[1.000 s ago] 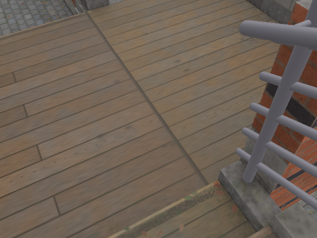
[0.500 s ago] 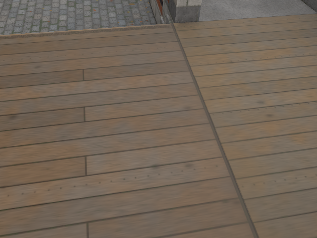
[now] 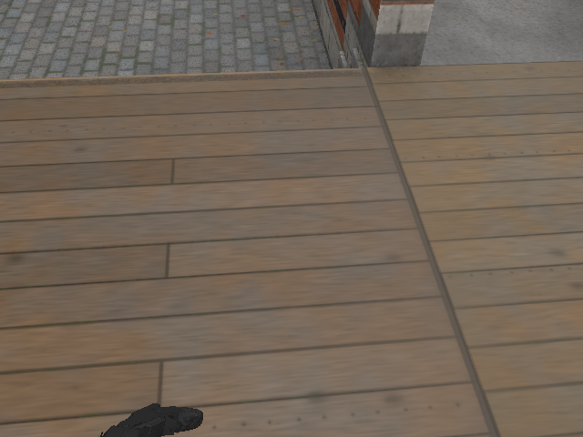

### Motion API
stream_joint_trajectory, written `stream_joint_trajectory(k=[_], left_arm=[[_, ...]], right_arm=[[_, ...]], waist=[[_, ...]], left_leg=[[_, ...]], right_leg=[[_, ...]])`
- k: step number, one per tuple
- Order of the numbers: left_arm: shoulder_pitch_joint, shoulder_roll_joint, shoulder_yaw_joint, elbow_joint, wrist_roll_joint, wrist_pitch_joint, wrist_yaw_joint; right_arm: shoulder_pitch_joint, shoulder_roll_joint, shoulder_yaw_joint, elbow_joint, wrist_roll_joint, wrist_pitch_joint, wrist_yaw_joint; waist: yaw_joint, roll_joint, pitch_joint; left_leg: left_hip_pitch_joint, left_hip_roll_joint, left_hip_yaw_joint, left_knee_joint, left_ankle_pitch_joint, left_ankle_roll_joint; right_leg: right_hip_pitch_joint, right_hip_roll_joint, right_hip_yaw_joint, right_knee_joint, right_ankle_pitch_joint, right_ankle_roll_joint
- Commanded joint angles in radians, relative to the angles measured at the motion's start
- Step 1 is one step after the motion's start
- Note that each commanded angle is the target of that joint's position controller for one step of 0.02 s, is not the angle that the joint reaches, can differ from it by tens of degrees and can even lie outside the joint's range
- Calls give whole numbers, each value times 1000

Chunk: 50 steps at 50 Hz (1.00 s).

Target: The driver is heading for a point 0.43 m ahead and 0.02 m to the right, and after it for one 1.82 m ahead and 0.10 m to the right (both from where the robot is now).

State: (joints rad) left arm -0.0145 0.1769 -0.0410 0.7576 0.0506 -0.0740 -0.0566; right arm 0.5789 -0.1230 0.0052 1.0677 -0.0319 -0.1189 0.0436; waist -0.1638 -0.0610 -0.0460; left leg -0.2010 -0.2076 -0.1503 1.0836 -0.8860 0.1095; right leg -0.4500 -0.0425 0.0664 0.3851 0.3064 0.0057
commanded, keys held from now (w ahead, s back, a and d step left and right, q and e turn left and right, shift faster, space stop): w+q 0.18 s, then w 0.42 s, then w+e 0.40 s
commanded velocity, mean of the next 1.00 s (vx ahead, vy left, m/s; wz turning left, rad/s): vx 0.50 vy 0.00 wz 0.12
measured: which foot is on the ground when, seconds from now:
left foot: down 0.00-0.04, up 0.06-0.44, down 0.46-1.00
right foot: up 0.00-0.00, down 0.02-0.46, up 0.48-1.00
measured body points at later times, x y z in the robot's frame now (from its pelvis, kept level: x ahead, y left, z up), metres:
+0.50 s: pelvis +0.29 +0.05 -0.07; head +0.32 +0.07 +0.38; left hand +0.19 +0.30 -0.21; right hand +0.58 -0.10 -0.13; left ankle +0.37 +0.16 -0.79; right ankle +0.14 -0.13 -0.75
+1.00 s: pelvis +0.56 +0.09 -0.06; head +0.59 +0.10 +0.39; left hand +0.75 +0.33 -0.16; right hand +0.57 -0.18 -0.19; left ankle +0.37 +0.17 -0.78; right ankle +0.72 -0.01 -0.77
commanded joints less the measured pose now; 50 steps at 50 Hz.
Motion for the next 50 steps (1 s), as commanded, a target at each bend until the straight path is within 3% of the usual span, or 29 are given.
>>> stream_joint_trajectory(k=[1, 2, 3, 4, 5, 6, 7, 8, 9, 10, 11, 13, 15, 17, 20, 22, 23, 24, 25, 26, 27, 28, 29, 32, 36, 41, 45, 47, 50], left_arm=[[103, 171, 91, -6, -143, -61, 52], [366, 190, 113, 72, -103, -63, 56], [570, 222, 125, 128, -88, -49, 46], [628, 240, 136, 139, -105, -24, 42], [581, 228, 134, 145, -99, -6, 48], [446, 84, 99, 124, -82, 7, 66], [356, 134, 105, 126, -60, 7, 79], [288, 93, 88, 130, -43, 1, 77], [234, 30, 75, 143, -45, -12, 62], [213, 16, 67, 152, -37, -18, 52], [175, 53, 74, 141, -46, -20, 58], [227, 109, 84, 170, -33, -24, 81], [271, 175, 105, 188, -64, -21, 96], [313, 204, 122, 204, -96, -20, 101], [389, 211, 135, 231, -98, -5, 81], [406, 223, 137, 237, -86, 5, 68], [406, 213, 130, 231, -77, 4, 64], [422, 141, 102, 185, -64, -17, 54], [438, 119, 86, 187, -58, -58, 34], [385, 190, 116, 187, -95, -71, 29], [300, 194, 121, 156, -96, -68, 45], [261, 183, 124, 140, -78, -56, 65], [265, 172, 132, 144, -65, -38, 81], [323, 110, 131, 146, -68, 3, 88], [184, 109, 131, 103, -67, 6, 81], [38, 108, 125, 58, -73, -4, 59], [-69, 96, 114, 12, -75, 4, 24], [-79, 99, 114, -9, -70, 6, 5], [12, 147, 137, -19, -68, 5, -5]], right_arm=[[-63, -116, -53, -46, 74, 37, -70], [-14, -46, -45, -37, 55, 27, -50], [64, -12, -24, -65, 95, 22, -53], [33, -112, -29, -124, 122, 12, -63], [-85, -126, -34, -193, 139, 13, -73], [-292, -143, -50, -259, 117, 45, -96], [-306, -117, -51, -289, 105, 63, -101], [-290, -83, -47, -299, 83, 82, -98], [-299, -96, -64, -305, 101, 94, -98], [-286, -68, -62, -310, 94, 95, -93], [-296, -92, -69, -328, 78, 87, -94], [-383, -83, -69, -357, 54, 66, -81], [-454, -63, -55, -387, 57, 58, -55], [-537, -69, -47, -422, 59, 67, -36], [-638, -121, -57, -465, 61, 70, -21], [-566, -168, -82, -448, 55, 71, -15], [-386, -229, -112, -404, 52, 71, -18], [-195, -343, -140, -366, 35, 69, -27], [-53, -380, -146, -325, 38, 72, -33], [-85, -311, -124, -328, 27, 67, -35], [-210, -284, -116, -341, 36, 59, -37], [-324, -251, -105, -359, 38, 53, -35], [-387, -210, -97, -360, 34, 45, -28], [-387, -191, -100, -316, 30, 29, -18], [-308, -201, -106, -249, 30, 17, -45], [-278, -212, -105, -205, 30, 8, -63], [-220, -230, -114, -157, 34, 19, -78], [-222, -241, -120, -152, 39, 30, -76], [-257, -288, -130, -172, 46, 46, -86]], waist=[[133, 105, 63], [212, 25, -120], [285, -131, -344], [321, -171, -486], [314, -171, -414], [277, 99, -183], [214, 46, -88], [146, 115, -11], [112, 41, 92], [92, 17, 107], [82, 12, 154], [113, -28, 104], [125, -25, 33], [154, 12, 44], [196, 23, 102], [147, -4, 30], [67, 8, -80], [25, 160, -238], [8, 297, -429], [-1, 225, -360], [36, 202, -200], [90, 142, -120], [139, 134, -67], [203, 119, -51], [177, 108, 10], [137, 128, 65], [102, 107, 126], [105, 113, 124], [170, 187, 14]], left_leg=[[-86, 126, -265, 151, 765, 68], [-445, 72, -200, 414, 517, 24], [-832, 5, -128, 855, -21, -54], [-967, 110, -117, 1043, -4, -79], [-1097, 171, -29, 1034, 115, -91], [-1073, 210, 88, 915, 324, -94], [-986, 241, 77, 920, 424, -112], [-889, 278, 54, 883, 456, -112], [-860, 299, -23, 735, 535, -75], [-797, 308, -17, 643, 581, -58], [-665, 292, -4, 322, 691, -75], [-476, 275, 66, -35, 897, -102], [-402, 266, 101, -239, 988, -104], [-434, 269, 109, -341, 924, -88], [-455, 247, 156, -458, 779, -44], [-221, 188, 212, -549, 722, -7], [60, 177, 197, -513, 794, 30], [519, 426, -186, -504, 820, 168], [669, 592, -610, -701, 742, 268], [656, 578, -536, -711, 725, 237], [478, 535, -367, -722, 842, 197], [283, 490, -250, -752, 934, 162], [144, 445, -166, -791, 992, 136], [18, 423, -75, -868, 988, 125], [51, 434, 16, -922, 995, 103], [76, 409, 153, -944, 960, 40], [233, 455, 196, -920, 1005, 29], [308, 475, 230, -848, 1188, 22], [321, 461, 281, -606, 1710, -10]], right_leg=[[253, -56, 47, -155, 271, -54], [752, -159, 83, 179, 610, -107], [1201, -391, 257, 383, 661, -277], [1275, -470, 416, 312, 218, -344], [1182, -492, 492, 150, -213, -364], [861, -375, 393, -37, -499, -281], [623, -432, 452, -70, -507, -328], [389, -425, 426, -96, -452, -312], [250, -324, 265, -97, -448, -220], [129, -273, 168, -111, -451, -176], [-6, -182, 10, -162, -352, -148], [-36, -129, -76, -174, -191, -154], [87, -156, -81, -164, -144, -160], [227, -214, -41, -169, -178, -167], [361, -250, -27, -129, -214, -158], [374, -208, -94, 32, 21, -134], [276, -166, -140, 240, 104, -108], [-141, -61, -203, 650, -158, -31], [-316, 54, -35, 920, -870, -23], [-444, 9, 49, 1018, -858, -40], [-482, -38, -2, 985, -755, -47], [-410, -73, -14, 901, -654, -46], [-325, -96, -9, 826, -609, -43], [-230, -103, 0, 761, -522, -47], [-343, -89, 48, 585, -323, -43], [-279, -17, 25, 333, -100, -55], [-322, -6, -17, 233, -162, -70], [-319, 7, -69, 212, -297, -97], [-76, 105, -188, 207, -470, -147]])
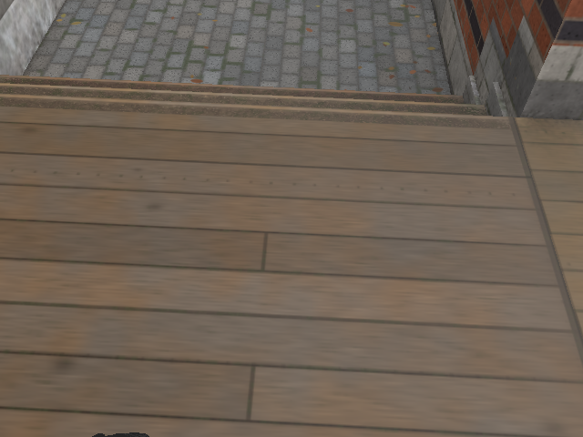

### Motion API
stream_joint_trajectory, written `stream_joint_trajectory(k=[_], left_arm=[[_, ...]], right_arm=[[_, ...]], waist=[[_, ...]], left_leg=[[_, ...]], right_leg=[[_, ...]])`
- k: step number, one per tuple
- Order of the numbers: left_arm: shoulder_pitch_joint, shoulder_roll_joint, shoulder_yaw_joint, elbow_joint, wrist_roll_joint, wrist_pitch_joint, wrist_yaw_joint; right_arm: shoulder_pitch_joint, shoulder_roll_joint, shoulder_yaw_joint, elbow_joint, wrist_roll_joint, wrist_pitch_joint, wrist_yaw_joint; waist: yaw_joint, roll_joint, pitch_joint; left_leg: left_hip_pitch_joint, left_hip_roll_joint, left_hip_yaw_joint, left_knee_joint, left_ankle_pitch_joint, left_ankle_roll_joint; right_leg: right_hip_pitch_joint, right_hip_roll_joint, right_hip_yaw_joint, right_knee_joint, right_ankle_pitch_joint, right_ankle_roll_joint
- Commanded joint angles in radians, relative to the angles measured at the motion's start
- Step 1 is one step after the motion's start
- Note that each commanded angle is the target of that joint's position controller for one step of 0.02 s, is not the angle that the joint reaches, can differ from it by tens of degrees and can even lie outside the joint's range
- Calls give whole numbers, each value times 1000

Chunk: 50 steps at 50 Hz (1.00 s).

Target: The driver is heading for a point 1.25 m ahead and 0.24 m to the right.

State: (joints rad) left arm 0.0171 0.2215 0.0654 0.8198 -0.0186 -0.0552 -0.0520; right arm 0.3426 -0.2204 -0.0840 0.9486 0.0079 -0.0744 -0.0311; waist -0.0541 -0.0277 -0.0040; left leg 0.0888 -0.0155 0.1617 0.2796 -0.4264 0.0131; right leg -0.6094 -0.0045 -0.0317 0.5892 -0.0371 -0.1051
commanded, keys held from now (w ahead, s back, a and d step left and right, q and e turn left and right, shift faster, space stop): w+e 0.64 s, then w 0.34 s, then w+q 0.02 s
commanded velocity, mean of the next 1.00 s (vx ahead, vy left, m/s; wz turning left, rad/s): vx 0.50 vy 0.00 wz -0.46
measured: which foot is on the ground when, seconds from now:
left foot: down 0.00-0.02, up 0.04-0.46, down 0.48-1.00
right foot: up 0.00-0.02, down 0.04-0.50, up 0.52-0.98, down 1.00-1.00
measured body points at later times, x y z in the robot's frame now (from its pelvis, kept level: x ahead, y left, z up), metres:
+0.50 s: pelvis +0.30 -0.01 +0.00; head +0.33 -0.01 +0.45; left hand +0.42 +0.26 -0.12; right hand +0.48 -0.30 -0.06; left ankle +0.44 +0.07 -0.73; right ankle +0.15 -0.09 -0.72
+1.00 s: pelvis +0.52 -0.12 +0.00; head +0.55 -0.14 +0.45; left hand +0.84 -0.05 -0.06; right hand +0.37 -0.37 -0.13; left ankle +0.45 +0.07 -0.72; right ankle +0.56 -0.27 -0.73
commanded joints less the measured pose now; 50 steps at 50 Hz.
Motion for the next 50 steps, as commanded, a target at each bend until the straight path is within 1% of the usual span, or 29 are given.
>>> stream_joint_trajectory(k=[1, 2, 3, 4, 5, 6, 7, 8, 10, 13, 15, 17, 20, 22, 23, 24, 25, 26, 27, 28, 29, 31, 36, 40, 45, 47, 48, 49, 50], left_arm=[[133, 146, 54, -46, -2, -13, -8], [316, 233, 86, -15, 6, -8, 8], [355, 309, 93, -11, -5, -12, 15], [420, 240, 71, -8, 1, -7, 26], [364, 191, 60, -19, 5, -10, 36], [278, 162, 51, -45, -1, -13, 38], [210, 136, 43, -64, -1, -15, 38], [184, 120, 36, -77, 3, -18, 42], [177, 137, 39, -90, 0, -17, 50], [206, 184, 53, -100, -8, -13, 64], [239, 191, 59, -99, -12, -5, 67], [282, 188, 59, -92, -12, 1, 64], [318, 173, 57, -89, -18, 7, 65], [305, 173, 59, -103, -13, 10, 71], [293, 156, 54, -114, -10, 9, 72], [267, 114, 40, -136, -2, 2, 67], [340, 55, 24, -159, -7, -6, 66], [402, 89, 18, -175, -25, -9, 68], [370, 173, 38, -157, -26, -5, 68], [285, 193, 44, -171, -14, 3, 67], [245, 181, 45, -184, -2, 8, 65], [245, 148, 48, -195, -6, 16, 57], [198, 91, 30, -210, 0, 21, 55], [74, 72, 12, -228, 6, 4, 34], [-57, 84, 6, -273, -6, -7, 14], [-32, 107, 16, -275, -3, -11, 11], [53, 129, 29, -251, 4, -12, 14], [201, 177, 55, -202, 11, -10, 21], [392, 257, 79, -171, 24, -7, 36]], right_arm=[[-46, -201, -41, -60, 8, 5, -15], [-60, -195, -35, -87, 1, -3, -19], [44, -43, 17, -124, -28, -35, 13], [-33, -113, 6, -132, 8, -81, 35], [-134, -152, -5, -166, 39, -98, 41], [-172, -144, 0, -176, 25, -103, 34], [-197, -146, -9, -177, -4, -98, 24], [-192, -146, -17, -188, -12, -85, 19], [-179, -121, -17, -206, -14, -62, 14], [-276, -76, 2, -241, -24, -48, 13], [-351, -61, 11, -260, -21, -49, 21], [-396, -76, 9, -281, -7, -50, 28], [-426, -118, -2, -310, 2, -58, 36], [-383, -144, -14, -309, 5, -70, 39], [-313, -160, -25, -294, 1, -75, 37], [-190, -196, -39, -278, -14, -78, 31], [-44, -275, -58, -264, -35, -74, 23], [14, -278, -62, -235, -20, -62, 31], [-39, -189, -39, -261, -10, -56, 29], [-86, -151, -26, -271, -12, -45, 26], [-133, -134, -16, -271, -18, -37, 27], [-172, -110, -6, -260, -23, -35, 29], [-121, -153, -21, -203, -17, -51, 37], [-99, -184, -25, -173, 4, -38, 35], [-5, -231, -33, -126, 23, -15, 38], [-7, -249, -36, -112, 31, -4, 35], [-23, -253, -35, -108, 37, 0, 32], [-14, -231, -25, -102, 36, 1, 29], [-19, -176, 1, -127, 9, -3, 27]], waist=[[144, 146, -101], [219, 56, -214], [117, -198, -324], [181, -147, -401], [189, -110, -262], [146, -5, -188], [105, 51, -125], [69, 45, -109], [35, 27, -76], [55, 3, -35], [90, -29, -31], [116, -50, -35], [119, -66, -39], [83, -87, -46], [43, -90, -71], [-21, -60, -156], [-35, 129, -298], [-16, 374, -358], [-28, 237, -239], [-33, 155, -133], [-8, 107, -68], [37, 131, -12], [46, 93, -9], [15, 92, 12], [-29, 115, 50], [6, 140, 35], [63, 140, -14], [129, 120, -108], [204, 11, -254]], left_leg=[[-25, 240, -8, 389, 1280, 63], [-284, 201, -5, 698, 999, 24], [-753, -24, -95, 1068, -34, -37], [-882, -26, -285, 1178, -131, -12], [-971, 28, -285, 1145, -41, 7], [-921, 71, -277, 1049, 38, 12], [-851, 93, -261, 962, 67, 0], [-778, 110, -263, 916, 84, -12], [-734, 116, -244, 804, 86, -41], [-679, 88, -198, 562, 236, -71], [-604, 45, -184, 396, 409, -71], [-558, 13, -190, 308, 497, -70], [-535, 2, -230, 223, 442, -51], [-468, 2, -234, 180, 384, -23], [-366, 7, -225, 151, 377, 1], [-165, 99, -292, 175, 367, 48], [182, 319, -581, 164, 303, 168], [281, 470, -952, 71, 54, 270], [185, 437, -896, 35, -92, 241], [57, 391, -739, 28, -39, 198], [-70, 345, -626, 3, 69, 178], [-212, 281, -473, -49, 201, 157], [-222, 270, -312, -110, 416, 196], [-209, 235, -200, -113, 469, 173], [-119, 279, -197, -72, 477, 164], [-83, 295, -191, -3, 627, 147], [-90, 272, -155, 95, 787, 127], [-153, 226, -107, 269, 874, 98], [-391, 176, -78, 587, 593, 51]], right_leg=[[293, 97, -87, -73, -66, -69], [641, -33, 138, -77, 25, -141], [1015, -291, 678, -138, -73, -344], [1082, -312, 820, -251, -168, -347], [997, -275, 665, -265, -117, -289], [837, -235, 551, -276, -23, -250], [677, -203, 477, -296, 93, -232], [579, -181, 438, -322, 143, -230], [469, -162, 405, -349, 170, -228], [338, -103, 313, -360, 173, -190], [294, -57, 279, -340, 129, -152], [299, -59, 308, -316, 65, -130], [386, -91, 408, -245, -46, -110], [420, -99, 459, -174, -66, -91], [407, -71, 453, -108, -34, -68], [328, -27, 401, 68, -32, -33], [67, 91, 265, 391, -272, 36], [-158, 84, 209, 616, -572, 61], [-233, 22, 228, 721, -497, 72], [-238, -11, 188, 744, -411, 78], [-205, -40, 169, 710, -350, 79], [-131, -86, 157, 643, -294, 75], [-138, -91, 155, 463, -157, 96], [-73, -89, 83, 194, 19, 96], [-14, -54, 20, 13, -50, 71], [66, -24, -4, -47, -116, 37], [206, 10, -34, -104, -88, 13], [438, 28, -40, -117, -49, -18], [770, -174, 192, -75, 27, -88]])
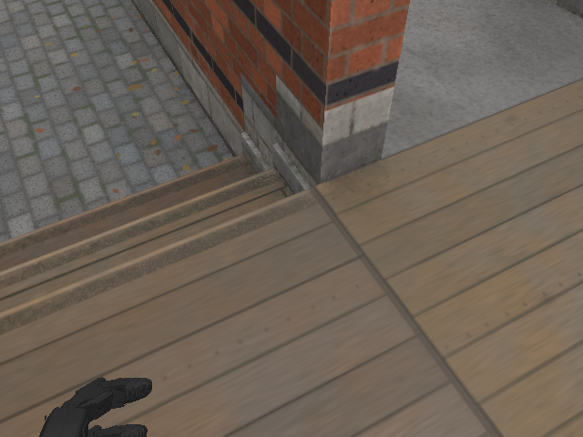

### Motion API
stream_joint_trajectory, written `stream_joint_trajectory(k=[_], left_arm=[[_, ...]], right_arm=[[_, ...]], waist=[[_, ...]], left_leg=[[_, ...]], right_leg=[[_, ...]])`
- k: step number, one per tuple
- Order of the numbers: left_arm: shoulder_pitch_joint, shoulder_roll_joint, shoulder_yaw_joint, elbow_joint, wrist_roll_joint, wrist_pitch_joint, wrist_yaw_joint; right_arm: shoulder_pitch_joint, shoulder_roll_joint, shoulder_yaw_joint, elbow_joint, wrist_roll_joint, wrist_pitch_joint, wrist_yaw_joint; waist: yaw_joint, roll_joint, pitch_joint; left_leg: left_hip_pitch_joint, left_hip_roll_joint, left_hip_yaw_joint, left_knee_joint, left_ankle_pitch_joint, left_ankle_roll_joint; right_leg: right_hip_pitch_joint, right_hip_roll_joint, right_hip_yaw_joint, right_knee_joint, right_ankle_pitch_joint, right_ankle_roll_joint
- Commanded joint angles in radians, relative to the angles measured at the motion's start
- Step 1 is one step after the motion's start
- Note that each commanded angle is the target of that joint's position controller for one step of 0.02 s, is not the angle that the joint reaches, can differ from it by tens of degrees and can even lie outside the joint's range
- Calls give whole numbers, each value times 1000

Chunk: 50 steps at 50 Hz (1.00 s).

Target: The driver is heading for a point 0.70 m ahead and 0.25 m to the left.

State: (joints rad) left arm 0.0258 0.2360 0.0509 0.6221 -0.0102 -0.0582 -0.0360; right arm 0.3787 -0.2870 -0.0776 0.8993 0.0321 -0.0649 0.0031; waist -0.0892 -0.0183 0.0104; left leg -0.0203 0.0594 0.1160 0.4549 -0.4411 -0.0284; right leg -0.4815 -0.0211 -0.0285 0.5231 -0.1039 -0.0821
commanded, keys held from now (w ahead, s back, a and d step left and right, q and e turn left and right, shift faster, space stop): w+q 0.92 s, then no key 0.08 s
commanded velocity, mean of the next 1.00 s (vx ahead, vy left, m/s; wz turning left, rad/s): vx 0.49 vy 0.00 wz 0.43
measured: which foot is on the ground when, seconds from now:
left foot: down 0.00-0.00, up 0.02-0.50, down 0.52-0.98, up 1.00-1.00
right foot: down 0.00-0.54, up 0.56-0.94, down 0.96-1.00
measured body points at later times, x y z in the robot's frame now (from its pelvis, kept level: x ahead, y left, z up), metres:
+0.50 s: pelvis +0.26 +0.03 +0.00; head +0.29 +0.04 +0.45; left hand +0.22 +0.32 -0.13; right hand +0.51 -0.15 -0.09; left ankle +0.38 +0.16 -0.71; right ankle +0.11 -0.11 -0.72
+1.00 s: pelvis +0.55 +0.12 +0.00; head +0.57 +0.13 +0.45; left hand +0.66 +0.42 -0.07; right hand +0.69 -0.11 -0.13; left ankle +0.38 +0.16 -0.71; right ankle +0.70 +0.07 -0.73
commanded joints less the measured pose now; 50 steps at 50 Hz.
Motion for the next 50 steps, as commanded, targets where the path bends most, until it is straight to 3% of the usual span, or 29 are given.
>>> stream_joint_trajectory(k=[1, 2, 3, 4, 5, 7, 11, 16, 21, 24, 25, 26, 27, 28, 29, 30, 31, 32, 33, 34, 37, 40, 43, 45, 46, 47, 48, 49, 50], left_arm=[[402, 319, 99, 33, 18, -7, 22], [428, 227, 80, 36, 15, -7, 24], [363, 189, 64, 38, 10, -11, 24], [295, 154, 51, 37, 8, -13, 23], [240, 121, 42, 38, 11, -18, 19], [192, 98, 39, 48, 19, -37, 17], [202, 124, 52, 92, 28, -59, 31], [233, 155, 59, 128, 20, -53, 47], [304, 190, 74, 174, -3, -24, 53], [281, 236, 85, 172, -12, -1, 64], [266, 247, 86, 170, -14, 10, 67], [393, 128, 28, 229, 219, -49, -4], [475, 42, 8, 241, 204, -61, -39], [491, 22, -19, 192, 153, -85, -76], [223, 69, -13, 166, 78, -86, -73], [126, 109, -14, 128, 66, -97, -51], [163, 163, -1, 135, 88, -91, -19], [186, 140, -13, 127, 114, -85, 4], [206, 108, -25, 136, 125, -74, 18], [223, 91, -32, 138, 119, -57, 29], [173, 79, -52, 115, 96, -31, 35], [47, 33, -77, 73, 82, -16, 21], [-42, 66, -78, 52, 79, -17, 10], [-85, 92, -72, 44, 75, -26, 18], [-88, 105, -69, 44, 66, -32, 23], [-49, 139, -55, 55, 42, -42, 28], [63, 187, -35, 91, 19, -61, 34], [263, 234, -27, 136, 12, -79, 38], [410, 258, -18, 167, 31, -71, 25]], right_arm=[[35, -3, 31, -105, -22, -34, 2], [-26, -105, 5, -89, 6, -50, 8], [-103, -137, -5, -117, 22, -52, 10], [-140, -126, -4, -121, 11, -47, 6], [-152, -119, -7, -120, -4, -37, 3], [-103, -85, -7, -105, -1, -6, 1], [-149, -51, -4, -123, -6, 18, -4], [-288, -21, 11, -166, -12, 12, 25], [-408, -22, 17, -239, -11, 16, 54], [-343, -65, -6, -256, -12, 20, 64], [-230, -99, -26, -234, -8, 22, 62], [-14, -142, -31, -149, -108, -18, 42], [166, -195, -62, -103, -125, -22, 18], [268, -220, -41, -94, -99, -29, 20], [287, -172, -51, -42, -106, -48, 17], [185, -170, -46, -49, -81, -61, 20], [101, -98, -15, -56, -67, -65, 28], [34, -42, 13, -48, -72, -72, 39], [-47, -5, 34, -73, -83, -69, 45], [-109, 4, 40, -96, -83, -71, 47], [-160, -58, 32, -129, -93, -90, 58], [-39, -107, 12, -92, -92, -87, 89], [67, -124, -8, -68, -99, -71, 111], [62, -119, -14, -70, -97, -62, 108], [59, -119, -17, -65, -98, -58, 100], [22, -133, -24, -72, -93, -58, 91], [1, -130, -23, -81, -91, -61, 85], [-20, -47, 5, -125, -84, -71, 80], [181, 79, 40, -128, -107, -85, 67]], waist=[[175, -248, -377], [229, -147, -375], [215, -122, -236], [178, -69, -165], [145, -68, -103], [88, -86, -65], [75, -38, -8], [122, -28, 37], [162, -25, 78], [101, -78, 3], [33, -81, -59], [-3, 12, -151], [-25, 88, -344], [-35, 218, -500], [-162, 94, -176], [-126, 95, -11], [-52, 38, -54], [18, 56, -47], [81, 53, -35], [113, 41, -39], [106, 25, -8], [50, 50, 16], [6, 61, 24], [11, 74, 26], [23, 78, 24], [64, 63, 0], [112, 45, -80], [166, -72, -293], [121, -336, -571]], left_leg=[[-667, -67, -88, 743, -117, 41], [-769, -36, -224, 863, -141, 47], [-822, 7, -210, 869, -54, 56], [-786, 48, -192, 818, 32, 54], [-744, 71, -193, 765, 88, 46], [-647, 91, -209, 726, 159, 37], [-709, 80, -240, 616, 304, 12], [-678, 54, -171, 338, 538, 29], [-722, 32, -103, 203, 426, 77], [-559, -56, -13, 191, 262, 133], [-411, -102, 11, 164, 247, 160], [-102, -125, -91, 117, 498, 210], [327, -33, -255, 205, 535, 353], [679, 186, -836, -14, 292, 517], [556, 175, -851, -122, 79, 383], [317, 164, -745, -153, 11, 345], [179, 153, -708, -168, 83, 353], [44, 141, -647, -171, 158, 352], [-131, 133, -608, -200, 202, 346], [-232, 117, -575, -234, 214, 353], [-383, 51, -443, -270, 272, 337], [-452, -12, -364, -233, 411, 312], [-313, 44, -454, -173, 440, 326], [-177, 92, -523, -133, 468, 312], [-125, 103, -545, -109, 511, 294], [-107, 71, -515, -44, 672, 247], [-148, 2, -464, 73, 828, 170], [-259, -119, -373, 322, 732, 83], [-558, -273, -274, 652, -124, -8]], right_leg=[[909, -398, 644, -115, -16, -270], [871, -389, 680, -170, -114, -258], [752, -352, 513, -186, -77, -211], [615, -305, 400, -215, -32, -180], [498, -271, 323, -256, -1, -161], [366, -245, 230, -335, 25, -144], [338, -241, 77, -388, 162, -133], [370, -214, -80, -400, 184, -85], [547, -269, -130, -329, 272, -61], [593, -271, -170, -140, 724, -25], [573, -251, -189, 19, 834, -7], [466, -252, -206, 138, 633, 4], [192, -147, -218, 418, 185, 41], [-174, 54, -48, 654, -508, 94], [-464, 49, 121, 774, -422, 64], [-499, -5, 154, 835, -345, 48], [-394, -45, 172, 780, -285, 35], [-317, -71, 178, 756, -241, 26], [-210, -99, 177, 733, -216, 27], [-151, -103, 169, 689, -223, 42], [-96, -99, 102, 485, -91, 99], [51, -44, 16, 213, 59, 126], [32, -16, 15, 81, 121, 122], [-3, -12, 40, 12, 85, 99], [9, -11, 43, -20, 80, 75], [91, 8, 18, -77, 137, 36], [291, -4, 12, -66, 275, -24], [623, -150, 141, -20, 634, -173], [1058, -477, 583, -60, 915, -490]])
